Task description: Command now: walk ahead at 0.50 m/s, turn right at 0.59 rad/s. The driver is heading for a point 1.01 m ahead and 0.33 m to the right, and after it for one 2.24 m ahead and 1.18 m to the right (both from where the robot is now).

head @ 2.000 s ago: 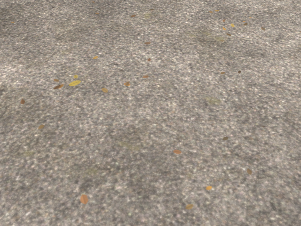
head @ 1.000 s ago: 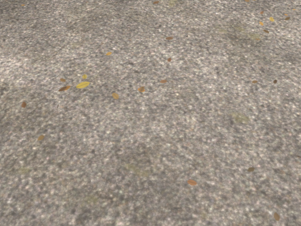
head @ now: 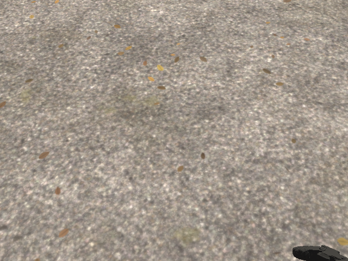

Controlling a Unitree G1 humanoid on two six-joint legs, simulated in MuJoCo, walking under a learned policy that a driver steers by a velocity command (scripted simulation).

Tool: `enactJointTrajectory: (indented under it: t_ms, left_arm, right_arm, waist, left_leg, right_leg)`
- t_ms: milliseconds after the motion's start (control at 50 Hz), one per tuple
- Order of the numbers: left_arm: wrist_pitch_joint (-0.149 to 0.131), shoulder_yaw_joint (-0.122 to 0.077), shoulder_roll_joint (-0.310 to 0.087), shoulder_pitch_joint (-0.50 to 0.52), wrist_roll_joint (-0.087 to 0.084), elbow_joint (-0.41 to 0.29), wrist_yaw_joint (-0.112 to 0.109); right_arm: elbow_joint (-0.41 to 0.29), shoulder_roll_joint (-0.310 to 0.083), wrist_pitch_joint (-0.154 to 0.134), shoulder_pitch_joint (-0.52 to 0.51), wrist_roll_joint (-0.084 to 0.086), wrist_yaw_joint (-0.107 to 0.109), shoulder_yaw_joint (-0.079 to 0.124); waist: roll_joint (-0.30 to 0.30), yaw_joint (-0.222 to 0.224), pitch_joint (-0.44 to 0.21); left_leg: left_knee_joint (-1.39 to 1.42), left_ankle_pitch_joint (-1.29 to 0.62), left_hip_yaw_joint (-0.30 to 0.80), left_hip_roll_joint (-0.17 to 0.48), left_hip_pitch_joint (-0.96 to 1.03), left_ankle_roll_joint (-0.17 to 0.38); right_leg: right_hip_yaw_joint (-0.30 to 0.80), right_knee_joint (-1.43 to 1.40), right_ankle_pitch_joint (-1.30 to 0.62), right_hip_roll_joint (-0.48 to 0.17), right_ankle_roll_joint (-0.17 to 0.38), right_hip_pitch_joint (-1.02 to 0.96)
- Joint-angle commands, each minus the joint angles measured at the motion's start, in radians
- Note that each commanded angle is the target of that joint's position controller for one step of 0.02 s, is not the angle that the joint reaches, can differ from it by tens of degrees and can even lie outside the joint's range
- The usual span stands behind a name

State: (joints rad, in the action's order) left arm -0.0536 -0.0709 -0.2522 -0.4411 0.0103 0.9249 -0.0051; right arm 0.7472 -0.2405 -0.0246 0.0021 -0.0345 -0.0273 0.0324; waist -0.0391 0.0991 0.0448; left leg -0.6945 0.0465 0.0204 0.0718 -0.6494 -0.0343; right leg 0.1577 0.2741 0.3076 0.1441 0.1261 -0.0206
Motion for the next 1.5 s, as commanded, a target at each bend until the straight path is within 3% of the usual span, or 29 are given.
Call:
enactJointTrajectory:
  t_ms: [20,80,100,120,140,180,220,320,440,540,580,620,640,660,680,700,720,780,840,960,1140,1160,1180,1200,1220,1260,1320,1400,1500]
  left_arm:
    - [-0.007,-0.036,-0.171,-0.039,0.007,-0.044,-0.015]
    - [-0.018,-0.044,-0.208,0.056,0.003,-0.072,-0.004]
    - [-0.026,-0.033,-0.165,0.058,-0.006,-0.092,0.007]
    - [-0.025,-0.009,-0.042,-0.048,-0.043,-0.126,0.006]
    - [-0.016,-0.014,-0.12,-0.066,-0.011,-0.122,0.0]
    - [0.002,-0.017,-0.131,0.044,0.012,-0.113,0.01]
    - [0.022,-0.015,-0.106,0.071,0.026,-0.124,0.031]
    - [0.052,-0.003,-0.076,0.179,0.028,-0.18,0.062]
    - [0.042,0.023,-0.041,0.385,0.022,-0.256,0.087]
    - [0.043,0.024,-0.056,0.487,0.035,-0.304,0.094]
    - [0.043,0.015,-0.072,0.444,0.042,-0.298,0.083]
    - [0.023,-0.01,-0.104,0.182,0.056,-0.218,0.059]
    - [0.018,-0.037,-0.19,0.053,0.064,-0.19,0.04]
    - [0.029,-0.065,-0.314,0.118,0.027,-0.23,0.028]
    - [0.041,-0.067,-0.286,0.056,-0.002,-0.237,0.017]
    - [0.038,-0.055,-0.243,0.102,-0.007,-0.22,0.006]
    - [0.036,-0.04,-0.183,0.148,-0.014,-0.212,0.004]
    - [0.031,-0.016,-0.128,0.236,-0.013,-0.227,0.0]
    - [0.017,-0.02,-0.154,0.204,-0.001,-0.21,0.008]
    - [0.022,-0.003,-0.133,0.133,0.003,-0.166,-0.001]
    - [0.038,0.021,-0.114,0.14,0.01,-0.114,-0.017]
    - [0.038,0.026,-0.109,0.165,-0.001,-0.112,-0.022]
    - [0.031,0.037,-0.083,0.153,-0.005,-0.116,-0.024]
    - [0.03,0.039,-0.061,0.057,0.001,-0.108,-0.025]
    - [0.051,0.037,-0.063,0.037,-0.003,-0.067,-0.03]
    - [0.07,0.038,-0.073,0.101,0.005,-0.058,-0.027]
    - [0.072,0.04,-0.091,0.149,0.005,-0.03,-0.015]
    - [0.057,0.044,-0.082,0.149,-0.002,0.033,-0.029]
    - [0.059,0.046,-0.077,0.169,-0.004,0.089,-0.036]
  right_arm:
    - [-0.117,-0.096,-0.03,-0.117,0.008,0.001,0.014]
    - [-0.035,-0.163,-0.051,0.188,0.013,0.026,0.041]
    - [-0.018,-0.214,-0.062,0.339,-0.005,0.043,0.056]
    - [-0.029,-0.311,-0.058,0.395,-0.036,0.05,0.076]
    - [-0.034,-0.271,-0.042,0.335,-0.016,0.043,0.075]
    - [-0.049,-0.113,-0.038,0.206,-0.002,0.037,0.038]
    - [-0.02,-0.094,-0.047,0.218,0.0,0.039,0.029]
    - [0.024,-0.116,-0.086,0.289,0.018,0.025,0.04]
    - [0.056,-0.129,-0.081,0.338,0.017,0.025,0.044]
    - [0.09,-0.174,-0.059,0.41,0.017,0.037,0.056]
    - [0.102,-0.204,-0.042,0.424,0.016,0.043,0.061]
    - [0.093,-0.216,-0.023,0.409,0.024,0.047,0.059]
    - [0.054,-0.173,-0.026,0.423,0.022,0.044,0.046]
    - [-0.028,-0.094,-0.027,0.44,0.036,0.031,0.033]
    - [-0.034,-0.172,-0.025,0.338,0.019,0.035,0.046]
    - [-0.046,-0.132,-0.028,0.293,0.038,0.035,0.034]
    - [-0.029,-0.123,-0.029,0.305,0.034,0.04,0.028]
    - [-0.013,-0.129,0.021,0.358,-0.005,0.035,0.033]
    - [-0.008,-0.104,0.041,0.364,0.004,0.032,0.029]
    - [-0.032,-0.104,0.053,0.237,0.009,0.038,0.027]
    - [-0.011,-0.076,0.042,0.225,0.027,0.063,0.014]
    - [0.005,-0.066,0.034,0.263,0.024,0.067,0.01]
    - [0.017,-0.098,0.02,0.298,0.014,0.073,0.013]
    - [0.009,-0.173,0.011,0.297,0.009,0.075,0.021]
    - [0.01,-0.156,0.018,0.254,0.031,0.068,0.016]
    - [0.007,-0.1,0.02,0.195,0.025,0.054,-0.007]
    - [0.026,-0.116,0.025,0.195,0.026,0.054,-0.005]
    - [0.076,-0.116,0.018,0.23,0.032,0.057,-0.002]
    - [0.127,-0.108,0.018,0.225,0.026,0.056,-0.003]
  waist:
    - [0.123,-0.018,0.009]
    - [0.092,-0.17,-0.119]
    - [0.032,-0.231,-0.238]
    - [-0.202,-0.182,-0.389]
    - [-0.204,-0.141,-0.378]
    - [0.011,-0.114,-0.105]
    - [-0.051,-0.092,-0.042]
    - [-0.054,-0.089,-0.027]
    - [-0.046,-0.125,0.015]
    - [-0.049,-0.151,0.037]
    - [-0.068,-0.125,-0.006]
    - [-0.021,-0.008,-0.153]
    - [0.09,0.028,-0.275]
    - [0.328,-0.046,-0.373]
    - [0.11,0.019,-0.377]
    - [0.096,-0.014,-0.267]
    - [0.045,-0.059,-0.164]
    - [0.062,-0.142,-0.119]
    - [0.058,-0.147,-0.145]
    - [0.101,-0.098,-0.11]
    - [0.116,-0.093,-0.055]
    - [0.096,-0.124,-0.058]
    - [0.037,-0.124,-0.095]
    - [-0.091,-0.056,-0.121]
    - [-0.149,-0.071,-0.132]
    - [-0.115,-0.066,-0.098]
    - [-0.054,-0.087,-0.029]
    - [0.021,-0.1,-0.045]
    - [0.033,-0.105,-0.032]
  left_leg:
    - [0.106,0.009,-0.012,-0.049,0.029,0.027]
    - [0.221,0.062,-0.031,-0.102,0.478,0.082]
    - [0.243,0.171,0.103,0.041,0.72,0.118]
    - [0.294,0.259,0.534,0.353,0.995,0.216]
    - [0.397,0.362,0.769,0.384,0.92,0.26]
    - [0.44,0.361,0.456,0.286,0.635,0.224]
    - [0.482,0.185,0.25,0.209,0.515,0.186]
    - [0.539,-0.041,0.06,0.211,0.522,0.202]
    - [0.546,-0.123,-0.141,0.169,0.548,0.172]
    - [0.481,-0.276,-0.212,0.209,0.671,0.147]
    - [0.33,-0.592,-0.252,0.216,0.725,0.134]
    - [-0.074,-0.663,-0.292,0.184,0.65,0.099]
    - [-0.378,-0.234,-0.288,0.153,0.418,0.058]
    - [-0.747,0.563,-0.224,-0.063,0.02,-0.014]
    - [-0.776,0.497,-0.044,-0.031,-0.039,-0.015]
    - [-0.749,0.419,-0.022,0.007,-0.055,-0.007]
    - [-0.638,0.381,-0.016,0.037,-0.017,-0.003]
    - [-0.505,0.343,-0.013,0.04,0.113,-0.015]
    - [-0.432,0.276,-0.029,0.019,0.14,-0.016]
    - [-0.245,0.168,-0.014,0.011,0.1,0.006]
    - [0.147,0.243,-0.033,-0.059,0.337,0.063]
    - [0.294,0.108,-0.018,-0.044,0.451,0.071]
    - [0.359,-0.146,0.075,0.051,0.597,0.082]
    - [0.301,-0.523,0.212,0.213,0.686,0.137]
    - [0.284,-0.618,0.255,0.266,0.599,0.257]
    - [0.332,-0.419,0.218,0.202,0.497,0.225]
    - [0.364,-0.047,0.113,0.064,0.441,0.109]
    - [0.333,-0.137,0.088,0.049,0.548,0.105]
    - [0.344,-0.109,0.085,0.045,0.543,0.106]
  right_leg:
    - [0.201,0.042,-0.628,-0.276,0.084,-0.035]
    - [0.155,0.323,-0.834,-0.206,0.013,0.078]
    - [0.118,0.566,-0.629,-0.143,-0.006,0.208]
    - [0.002,0.89,0.089,0.007,-0.043,0.504]
    - [-0.017,1.018,0.219,-0.03,-0.036,0.618]
    - [-0.048,0.994,0.052,-0.132,-0.045,0.631]
    - [-0.065,0.928,0.019,-0.176,-0.057,0.584]
    - [-0.089,0.868,-0.077,-0.209,-0.074,0.672]
    - [-0.172,0.554,-0.284,-0.216,-0.084,0.667]
    - [-0.26,0.374,-0.173,-0.181,-0.032,0.602]
    - [-0.297,0.337,-0.058,-0.116,0.006,0.507]
    - [-0.288,0.209,-0.114,-0.039,0.057,0.202]
    - [-0.048,0.204,-0.16,-0.233,0.102,-0.066]
    - [0.488,0.13,-0.512,-0.538,0.272,-0.308]
    - [0.407,0.137,-0.824,-0.514,0.281,-0.285]
    - [0.245,0.161,-0.998,-0.485,0.27,-0.196]
    - [0.156,0.134,-0.979,-0.42,0.211,-0.052]
    - [0.061,0.077,-0.916,-0.316,0.145,0.144]
    - [0.021,0.057,-0.965,-0.299,0.141,0.183]
    - [0.027,0.045,-0.866,-0.296,0.087,0.115]
    - [0.074,0.151,-0.823,-0.31,0.067,0.101]
    - [0.075,0.174,-0.732,-0.293,0.032,0.144]
    - [0.068,0.195,-0.561,-0.253,-0.018,0.21]
    - [0.01,0.237,-0.186,-0.165,-0.046,0.273]
    - [-0.051,0.246,0.053,-0.095,-0.062,0.231]
    - [-0.056,0.182,0.028,-0.105,-0.066,0.152]
    - [-0.006,0.078,-0.177,-0.16,-0.07,0.125]
    - [-0.001,0.041,-0.253,-0.185,-0.075,0.14]
    - [-0.004,0.026,-0.247,-0.192,-0.072,0.132]
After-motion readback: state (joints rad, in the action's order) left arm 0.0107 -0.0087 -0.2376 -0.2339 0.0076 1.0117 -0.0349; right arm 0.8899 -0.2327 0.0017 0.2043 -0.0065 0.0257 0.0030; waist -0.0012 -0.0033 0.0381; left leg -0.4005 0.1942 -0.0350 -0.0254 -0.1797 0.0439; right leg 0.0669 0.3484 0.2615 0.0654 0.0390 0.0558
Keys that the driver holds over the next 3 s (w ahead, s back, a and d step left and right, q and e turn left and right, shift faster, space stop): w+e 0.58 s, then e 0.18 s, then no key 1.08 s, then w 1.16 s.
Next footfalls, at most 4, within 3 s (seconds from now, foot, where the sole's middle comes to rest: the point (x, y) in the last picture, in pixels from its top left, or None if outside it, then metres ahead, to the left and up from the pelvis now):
0.10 left None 0.25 0.13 -0.78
0.62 right None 0.45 -0.17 -0.78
1.18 left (218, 222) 0.60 -0.05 -0.78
2.20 left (221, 200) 0.70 -0.06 -0.78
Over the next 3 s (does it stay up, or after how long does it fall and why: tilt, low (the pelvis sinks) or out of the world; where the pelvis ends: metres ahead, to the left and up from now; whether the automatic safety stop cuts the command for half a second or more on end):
stays up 0.93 -0.33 0.01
